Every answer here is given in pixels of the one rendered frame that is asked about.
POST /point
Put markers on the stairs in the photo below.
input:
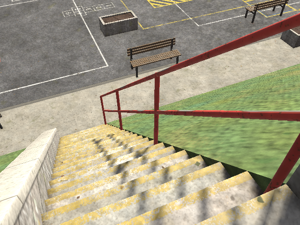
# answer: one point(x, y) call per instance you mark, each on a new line
point(107, 176)

